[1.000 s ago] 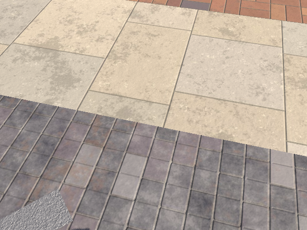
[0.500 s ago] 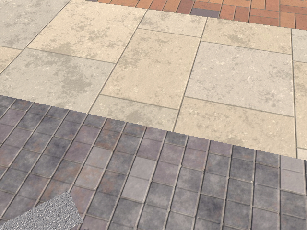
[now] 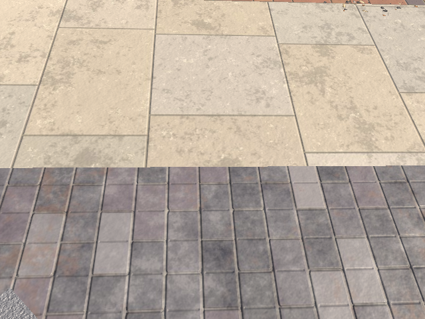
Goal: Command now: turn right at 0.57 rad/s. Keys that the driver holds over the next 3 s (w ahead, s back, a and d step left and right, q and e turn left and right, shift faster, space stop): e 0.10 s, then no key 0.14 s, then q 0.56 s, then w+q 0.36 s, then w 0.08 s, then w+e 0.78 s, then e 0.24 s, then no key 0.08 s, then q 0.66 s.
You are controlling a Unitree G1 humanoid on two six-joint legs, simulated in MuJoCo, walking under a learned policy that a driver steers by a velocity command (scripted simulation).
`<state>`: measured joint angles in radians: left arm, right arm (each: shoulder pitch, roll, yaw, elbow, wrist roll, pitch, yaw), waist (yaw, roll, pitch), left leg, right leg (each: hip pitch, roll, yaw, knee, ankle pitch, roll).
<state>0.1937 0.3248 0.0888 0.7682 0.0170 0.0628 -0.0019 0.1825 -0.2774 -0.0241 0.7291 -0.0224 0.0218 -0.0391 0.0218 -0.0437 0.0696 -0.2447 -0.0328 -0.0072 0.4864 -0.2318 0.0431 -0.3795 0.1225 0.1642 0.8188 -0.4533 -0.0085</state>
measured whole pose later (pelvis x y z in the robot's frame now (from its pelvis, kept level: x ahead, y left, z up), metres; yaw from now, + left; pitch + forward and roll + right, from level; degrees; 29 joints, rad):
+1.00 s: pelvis -0.03 +0.02 +0.01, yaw +14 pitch +0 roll -2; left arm 0.18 0.32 0.06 0.82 0.05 0.03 -0.02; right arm 0.31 -0.27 -0.06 0.79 -0.01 0.02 0.01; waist -0.01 -0.04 0.03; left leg -0.13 -0.08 -0.08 0.34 -0.20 0.10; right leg -0.48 -0.03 0.01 0.97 -0.28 0.03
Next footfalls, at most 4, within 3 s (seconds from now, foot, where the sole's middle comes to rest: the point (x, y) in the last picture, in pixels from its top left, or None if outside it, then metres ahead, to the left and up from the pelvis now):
0.34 right None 0.00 -0.12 -0.78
0.78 left None -0.03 0.09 -0.78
1.32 right None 0.23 -0.03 -0.78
1.80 left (138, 312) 0.47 0.22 -0.78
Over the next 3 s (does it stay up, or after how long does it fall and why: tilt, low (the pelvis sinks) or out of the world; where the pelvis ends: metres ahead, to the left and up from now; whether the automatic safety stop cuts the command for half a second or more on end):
stays up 0.60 0.14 0.01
